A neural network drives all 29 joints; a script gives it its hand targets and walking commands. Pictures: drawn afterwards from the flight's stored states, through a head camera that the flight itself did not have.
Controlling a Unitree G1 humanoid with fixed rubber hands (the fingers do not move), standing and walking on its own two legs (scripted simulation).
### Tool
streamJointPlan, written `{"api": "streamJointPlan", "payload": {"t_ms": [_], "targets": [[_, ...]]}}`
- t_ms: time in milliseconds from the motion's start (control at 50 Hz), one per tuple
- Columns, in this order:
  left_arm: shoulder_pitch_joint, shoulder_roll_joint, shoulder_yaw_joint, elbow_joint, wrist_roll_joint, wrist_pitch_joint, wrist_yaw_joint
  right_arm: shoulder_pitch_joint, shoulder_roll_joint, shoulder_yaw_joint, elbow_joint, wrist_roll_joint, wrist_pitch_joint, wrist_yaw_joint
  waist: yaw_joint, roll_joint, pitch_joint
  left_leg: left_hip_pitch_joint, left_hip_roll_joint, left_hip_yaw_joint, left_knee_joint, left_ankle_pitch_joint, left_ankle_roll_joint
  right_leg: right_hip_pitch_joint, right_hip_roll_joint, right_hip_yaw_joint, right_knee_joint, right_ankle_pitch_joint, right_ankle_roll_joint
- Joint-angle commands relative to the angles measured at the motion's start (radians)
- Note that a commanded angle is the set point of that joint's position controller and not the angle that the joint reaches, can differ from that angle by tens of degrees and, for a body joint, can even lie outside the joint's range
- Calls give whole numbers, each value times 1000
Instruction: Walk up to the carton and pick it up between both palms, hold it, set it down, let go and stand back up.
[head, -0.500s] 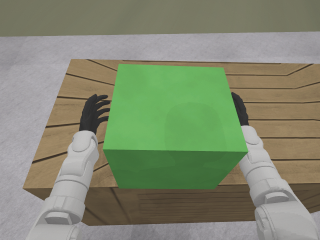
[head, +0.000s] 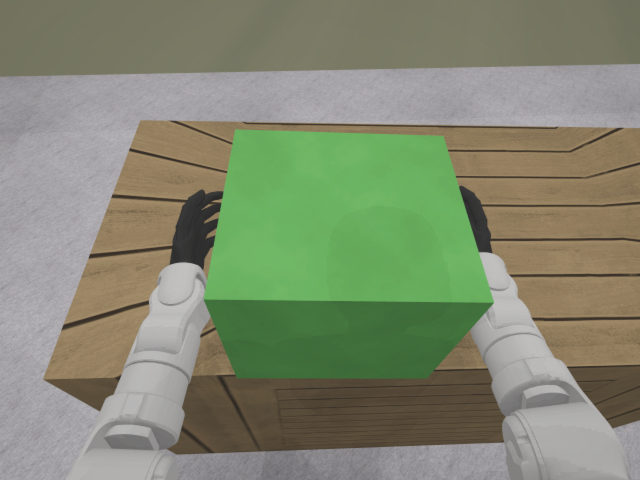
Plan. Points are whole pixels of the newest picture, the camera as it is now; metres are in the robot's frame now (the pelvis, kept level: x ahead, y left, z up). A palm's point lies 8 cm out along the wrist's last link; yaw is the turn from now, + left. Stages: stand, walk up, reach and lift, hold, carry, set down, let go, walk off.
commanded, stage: reach and lift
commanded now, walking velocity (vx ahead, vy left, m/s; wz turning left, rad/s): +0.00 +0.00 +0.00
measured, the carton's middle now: (336, 261) +0.37 -0.01 +0.04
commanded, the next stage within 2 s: none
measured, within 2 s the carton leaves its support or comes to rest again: leaves its support in 0.60 s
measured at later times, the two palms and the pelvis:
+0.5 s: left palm (194, 255) +0.36 +0.16 +0.05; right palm (469, 245) +0.38 -0.19 +0.06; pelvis +0.00 +0.00 +0.00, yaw +0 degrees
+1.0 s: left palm (178, 247) +0.35 +0.17 +0.09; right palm (477, 237) +0.37 -0.18 +0.10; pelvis -0.01 +0.01 +0.00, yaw +0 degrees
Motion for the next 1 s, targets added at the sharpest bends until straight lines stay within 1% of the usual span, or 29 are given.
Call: {"api": "streamJointPlan", "payload": {"t_ms": [0, 20, 40, 60, 100, 120, 160, 200, 240, 260, 300, 320, 340, 400, 440, 460, 480, 500, 540, 580, 640, 660, 680, 780, 840, 880, 900, 960, 980], "targets": [[-408, -79, 32, -176, 123, -39, 6, -459, 61, -2, -238, -122, -54, -5, 0, -1, -629, 202, -36, 64, 29, 376, -4, 91, 39, 83, -33, 299, 65], [-445, -65, 36, -180, 124, -44, 0, -457, 76, 5, -188, -117, -39, -5, -7, 7, -598, 189, -39, 64, 23, 345, -2, 104, 29, 91, -37, 281, 70], [-418, -60, 50, -159, 130, -37, -4, -469, 73, 7, -263, -125, -51, -13, 3, -39, -616, 176, -38, 65, 27, 371, 9, 125, 34, 92, -31, 340, 77], [-426, -67, 54, -186, 150, -42, -2, -439, 93, -13, -193, -142, -43, -14, -20, -9, -613, 170, -44, 67, 20, 352, 3, 136, 30, 96, -33, 322, 76], [-455, -83, 47, -200, 144, -50, 4, -472, 89, -18, -233, -151, -57, -16, -22, -13, -666, 180, -41, 64, 27, 367, 3, 135, 32, 92, -22, 349, 74], [-462, -86, 53, -203, 145, -54, 7, -503, 99, 1, -254, -146, -57, -12, 8, -22, -668, 164, -38, 67, 28, 371, 5, 142, 31, 94, -21, 326, 72], [-465, -86, 53, -144, 154, -53, -1, -498, 103, -14, -202, -151, -48, -16, -13, -26, -611, 148, -39, 68, 18, 337, 12, 134, 26, 95, -19, 321, 83], [-458, -111, 54, -172, 161, -62, -6, -516, 125, -12, -236, -161, -53, -8, 4, -30, -624, 159, -39, 67, 17, 356, 3, 132, 28, 90, -29, 310, 76], [-452, -140, 24, -162, 157, -66, -12, -490, 155, 4, -214, -160, -57, -7, -20, -22, -630, 176, -43, 69, 14, 356, 5, 144, 28, 85, -31, 340, 77], [-436, -178, 6, -174, 166, -69, -18, -468, 166, 20, -212, -157, -61, 3, -15, 6, -608, 200, -41, 64, 15, 388, -10, 141, 28, 79, -30, 346, 67], [-466, -199, 15, -123, 192, -77, -33, -499, 204, 5, -195, -201, -61, 22, -4, -32, -571, 207, -38, 66, -1, 350, 2, 114, 30, 71, -51, 265, 66], [-458, -210, 9, -114, 209, -85, -41, -487, 223, 5, -211, -221, -73, 26, -17, -20, -592, 200, -42, 64, -4, 347, 1, 148, 22, 72, -46, 301, 67], [-453, -212, 18, -107, 224, -90, -49, -493, 248, 20, -222, -241, -76, 25, 5, -44, -621, 184, -46, 73, -10, 351, 9, 180, 19, 82, -43, 334, 74], [-502, -454, -100, -131, 230, -122, -125, -523, 532, 136, -303, -274, -99, 80, 5, -59, -677, 161, -55, 74, -23, 382, 16, 287, 7, 88, -13, 463, 88], [-548, -627, -172, -74, 260, -131, -183, -558, 718, 189, -276, -312, -103, 131, -9, -54, -672, 142, -64, 71, -54, 312, 21, 307, 4, 94, -22, 447, 86], [-526, -653, -219, -80, 249, -133, -182, -568, 738, 227, -319, -288, -104, 143, 1, -24, -708, 141, -61, 68, -51, 337, 12, 314, 9, 92, -25, 441, 78], [-517, -674, -253, -64, 244, -134, -181, -556, 741, 220, -307, -293, -111, 146, -22, -25, -728, 168, -58, 59, -52, 368, 5, 293, 24, 77, -26, 474, 74], [-549, -695, -295, -101, 233, -142, -167, -562, 737, 229, -294, -277, -107, 154, -42, 20, -759, 186, -56, 50, -56, 378, -12, 269, 35, 65, -35, 424, 61], [-546, -668, -297, -105, 228, -149, -161, -531, 757, 266, -294, -268, -89, 150, -29, -7, -729, 152, -61, 50, -55, 351, -1, 306, 26, 86, -37, 446, 59], [-554, -684, -327, -88, 206, -150, -159, -551, 760, 287, -319, -258, -90, 147, -30, 14, -728, 138, -63, 49, -53, 372, -9, 318, 25, 89, -37, 477, 62], [-573, -705, -373, -176, 201, -160, -145, -543, 776, 341, -369, -229, -97, 142, -35, 11, -736, 161, -60, 38, -49, 404, -22, 342, 35, 87, -38, 501, 55], [-620, -717, -408, -235, 177, -172, -142, -520, 792, 333, -380, -236, -109, 135, -56, 14, -785, 179, -57, 31, -38, 440, -32, 333, 34, 83, -34, 533, 57], [-585, -716, -391, -194, 195, -162, -142, -539, 778, 330, -370, -228, -106, 127, -60, -3, -744, 193, -59, 28, -37, 430, -26, 314, 38, 81, -42, 517, 62], [-691, -738, -430, -284, 181, -179, -114, -572, 750, 329, -370, -234, -141, 135, -50, 50, -781, 270, -40, 17, -38, 481, -47, 258, 44, 67, -74, 435, 45], [-648, -697, -378, -220, 218, -125, -129, -550, 731, 314, -317, -245, -118, 125, -40, 16, -592, 253, -41, 28, -57, 411, -31, 243, 44, 72, -99, 352, 50], [-676, -687, -363, -243, 225, -94, -139, -578, 724, 300, -331, -244, -103, 124, -30, 29, -618, 243, -39, 25, -66, 353, -24, 248, 39, 76, -89, 315, 46], [-652, -713, -395, -278, 204, -81, -133, -579, 735, 336, -364, -230, -109, 127, -8, 32, -640, 280, -33, 30, -50, 413, -35, 249, 47, 66, -90, 326, 41], [-661, -698, -413, -272, 191, -37, -137, -637, 716, 312, -421, -215, -87, 118, -37, 21, -604, 251, -33, 32, -69, 308, -26, 243, 44, 67, -116, 265, 40], [-644, -671, -370, -211, 210, -5, -147, -635, 712, 297, -376, -223, -54, 118, -34, 3, -510, 208, -42, 32, -83, 235, -11, 239, 36, 75, -114, 208, 48]]}}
